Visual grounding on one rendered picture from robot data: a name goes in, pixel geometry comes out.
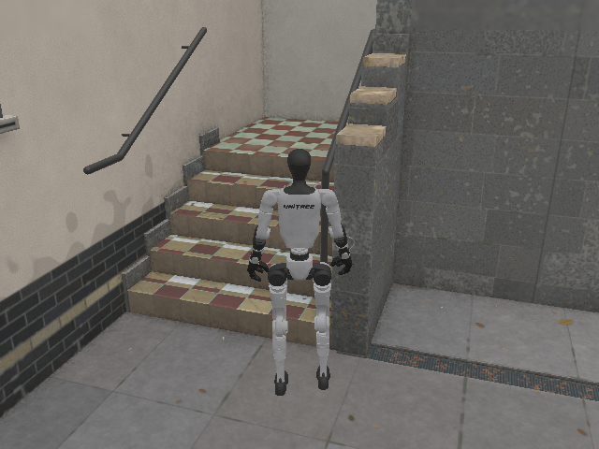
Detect stairs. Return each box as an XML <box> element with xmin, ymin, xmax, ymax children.
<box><xmin>127</xmin><ymin>151</ymin><xmax>334</xmax><ymax>349</ymax></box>

